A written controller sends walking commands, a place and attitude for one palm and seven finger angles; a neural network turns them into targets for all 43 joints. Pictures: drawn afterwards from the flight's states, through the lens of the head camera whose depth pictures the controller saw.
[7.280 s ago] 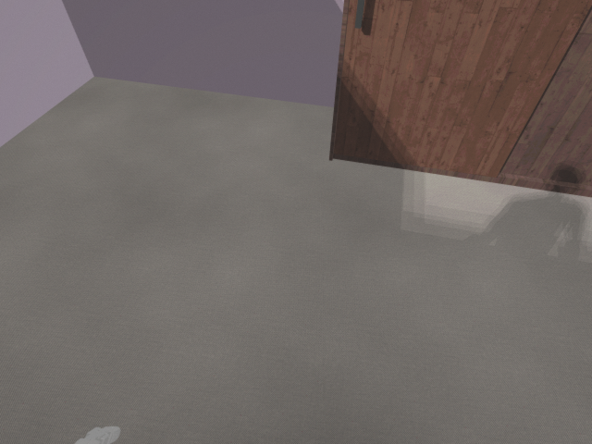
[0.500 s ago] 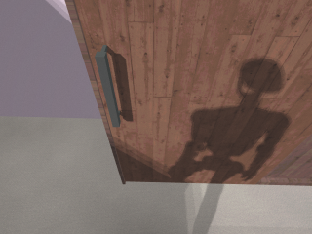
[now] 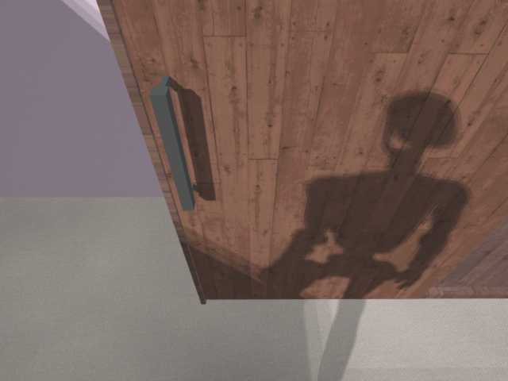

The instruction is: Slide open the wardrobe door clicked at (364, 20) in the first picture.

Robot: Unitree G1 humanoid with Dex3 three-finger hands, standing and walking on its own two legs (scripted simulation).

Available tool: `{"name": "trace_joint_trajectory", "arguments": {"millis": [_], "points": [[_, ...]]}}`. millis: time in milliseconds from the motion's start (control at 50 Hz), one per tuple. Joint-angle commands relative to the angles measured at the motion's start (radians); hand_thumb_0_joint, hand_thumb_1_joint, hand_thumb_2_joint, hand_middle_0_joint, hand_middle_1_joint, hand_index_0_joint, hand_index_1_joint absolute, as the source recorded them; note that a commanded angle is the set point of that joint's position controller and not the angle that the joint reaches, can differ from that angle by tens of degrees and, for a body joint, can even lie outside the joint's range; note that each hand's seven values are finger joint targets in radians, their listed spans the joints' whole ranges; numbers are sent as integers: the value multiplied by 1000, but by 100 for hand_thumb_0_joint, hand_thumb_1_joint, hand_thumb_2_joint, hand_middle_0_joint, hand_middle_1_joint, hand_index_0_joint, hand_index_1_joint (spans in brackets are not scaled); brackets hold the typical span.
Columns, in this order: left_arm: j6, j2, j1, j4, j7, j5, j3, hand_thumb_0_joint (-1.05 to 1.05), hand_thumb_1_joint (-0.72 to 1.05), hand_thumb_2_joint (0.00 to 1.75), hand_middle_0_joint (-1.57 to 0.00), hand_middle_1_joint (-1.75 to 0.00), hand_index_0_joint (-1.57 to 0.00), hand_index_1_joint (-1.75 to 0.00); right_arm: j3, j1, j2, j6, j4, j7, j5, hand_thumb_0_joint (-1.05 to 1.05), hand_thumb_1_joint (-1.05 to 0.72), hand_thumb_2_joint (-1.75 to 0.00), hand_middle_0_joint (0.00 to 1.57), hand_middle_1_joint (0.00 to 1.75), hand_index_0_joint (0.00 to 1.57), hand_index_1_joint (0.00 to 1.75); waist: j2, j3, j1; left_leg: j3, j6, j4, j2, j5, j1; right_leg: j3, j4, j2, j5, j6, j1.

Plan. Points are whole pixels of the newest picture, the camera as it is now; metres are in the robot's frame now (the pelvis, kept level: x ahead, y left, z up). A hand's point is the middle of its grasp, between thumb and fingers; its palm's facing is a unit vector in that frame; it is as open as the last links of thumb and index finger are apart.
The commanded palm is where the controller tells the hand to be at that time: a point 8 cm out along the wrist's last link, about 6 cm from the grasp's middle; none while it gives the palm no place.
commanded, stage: look again from close up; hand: left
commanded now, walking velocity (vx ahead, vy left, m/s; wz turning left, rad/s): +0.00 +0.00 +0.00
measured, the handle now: (178, 151) +0.49 +0.17 +0.09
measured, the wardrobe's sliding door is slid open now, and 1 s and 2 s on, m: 0.00 0.00 0.00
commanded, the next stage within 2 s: raise the hand with hooked fingers in 0.68 s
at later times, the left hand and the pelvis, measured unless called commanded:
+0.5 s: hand out of the picture +0.00 +0.20 -0.17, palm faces +0.00 -0.98 -0.21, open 7.4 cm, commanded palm none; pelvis +0.00 +0.02 +0.00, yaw +0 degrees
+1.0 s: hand (124, 328) +0.19 +0.21 +0.00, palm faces +0.24 -0.97 -0.09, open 7.6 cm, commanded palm +0.11 +0.25 -0.05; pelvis -0.02 +0.01 -0.02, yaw +2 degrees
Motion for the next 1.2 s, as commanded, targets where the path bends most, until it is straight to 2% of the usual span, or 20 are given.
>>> {"name": "trace_joint_trajectory", "arguments": {"millis": [0,80,180,360,740,760,780,800,820,840,860,880,940,960,980,1000,1040,1060,1100,1180], "points": [[-4,117,30,-66,0,-6,14,0,90,90,-20,-30,-20,-30,-2,74,-72,-24,-57,-2,-8,0,-90,-90,20,30,20,30,36,-24,-3,-81,30,-58,55,253,30,97,-13,-130,319,-27,-50],[17,108,36,-66,-8,-7,7,0,90,90,-20,-30,-20,-30,-1,59,-85,-17,-72,-3,-8,0,-90,-90,20,30,20,30,-47,57,8,-102,42,-117,51,90,-16,102,-56,-109,57,-12,-103],[26,114,36,-69,-13,-6,9,0,90,90,-20,-30,-20,-30,0,65,-97,-20,-64,-2,-9,0,-90,-90,20,30,20,30,-16,58,14,-120,50,-169,54,25,-30,90,-55,-100,0,-5,-98],[23,114,52,-38,-14,-8,9,0,90,90,-20,-30,-20,-30,3,85,-96,-30,-23,-7,-4,0,-90,-90,20,30,20,30,-24,-16,16,-99,50,-151,57,161,40,89,-54,-117,111,2,-59],[20,93,75,12,-12,-5,11,0,90,90,-20,-30,-20,-30,1,85,-68,-29,33,-12,0,0,-90,-90,20,30,20,30,-34,0,16,-80,44,-159,58,181,60,99,-80,-125,168,2,-56],[4,93,141,34,27,10,8,0,90,90,-20,-30,-20,-30,-6,21,-101,-34,-25,-5,9,0,-90,-90,20,30,20,30,-29,-9,32,-70,17,44,80,380,35,151,-83,-168,474,10,-72],[-200,319,-576,-1552,32,-201,122,0,88,89,-20,-32,-20,-32,-27,72,-249,-173,-365,-45,50,0,-90,-90,20,30,20,30,154,-506,-86,-90,22,-64,-42,425,305,35,27,-58,438,-7,5],[-179,386,-423,-1497,91,-143,200,0,85,88,-20,-33,-20,-33,12,-37,-140,-242,-320,-83,56,0,-90,-90,20,30,20,30,229,-414,-13,-64,13,-74,-3,426,330,45,68,-40,234,-3,-71],[-51,69,90,-1228,93,-130,12,0,83,87,-21,-34,-21,-34,-8,2,-114,-291,-348,-65,47,0,-90,-90,20,30,20,30,196,-328,-2,-94,8,-104,17,463,245,-16,113,-29,78,-5,-147],[0,-44,144,-1123,87,-172,-26,0,81,86,-21,-36,-21,-36,-17,7,-123,-300,-307,-65,68,0,-90,-90,20,30,20,30,89,-197,-22,-104,10,-86,-1,359,138,-26,98,-32,62,13,-193],[-41,-7,47,-1192,69,-178,-5,0,78,85,-21,-37,-21,-37,-35,-17,-164,-308,-369,-63,63,0,-90,-90,20,30,20,30,28,-70,-37,-113,14,-46,-16,205,34,-36,61,-30,70,16,-242],[-97,50,51,-1144,50,-173,62,0,76,84,-21,-39,-21,-39,-50,-18,-190,-312,-383,-62,44,0,-90,-90,20,30,20,30,-70,-59,-57,-110,18,9,-33,111,-39,-43,54,-26,54,18,-295],[-303,-28,332,-865,-99,-219,112,0,69,81,-22,-43,-22,-43,-71,-69,-173,-306,-455,-28,22,0,-90,-90,20,30,20,30,-288,-34,32,-85,-4,161,-56,9,-296,-48,178,-16,-63,14,-444],[-390,-12,369,-855,-170,-245,143,0,67,80,-22,-45,-22,-45,-81,-84,-176,-302,-477,-15,20,0,-90,-90,20,30,20,30,-297,-59,52,-76,-10,211,-61,-11,-366,-31,228,-18,-80,12,-470],[-471,3,375,-864,-244,-264,157,0,64,79,-22,-47,-22,-47,-89,-97,-179,-301,-508,-1,19,0,-90,-90,20,30,20,30,-264,-101,61,-69,-14,258,-67,-18,-412,-17,279,-22,-70,7,-476],[-527,71,380,-820,-323,-272,222,0,62,78,-22,-48,-22,-48,-98,-103,-185,-296,-537,17,27,0,-90,-90,20,30,20,30,-148,-132,78,-61,-18,304,-73,16,-421,17,323,-33,-5,-9,-459],[-557,154,330,-875,-404,-294,298,0,57,76,-22,-51,-22,-51,-104,-123,-189,-284,-610,18,39,0,-90,-90,20,30,20,30,-124,-232,89,-32,-2,367,-87,12,-475,55,367,-44,13,-4,-440],[-539,167,310,-934,-414,-310,314,0,55,75,-22,-53,-22,-53,-102,-129,-185,-275,-645,14,43,0,-90,-90,20,30,20,30,-91,-283,97,-26,5,376,-91,3,-477,67,374,-43,-6,1,-430],[-503,214,207,-1062,-401,-348,355,0,50,73,-23,-55,-23,-55,-95,-121,-175,-254,-679,-4,46,0,-90,-90,20,30,20,30,-50,-291,85,-26,11,407,-90,-52,-505,132,338,-50,-117,15,-439],[-565,222,-20,-1379,-323,-332,318,0,41,69,-24,-62,-24,-62,-76,-62,-156,-261,-676,-34,36,0,-90,-90,20,30,20,30,73,-339,4,-61,35,455,-59,-46,-439,142,338,-36,-139,15,-521]]}}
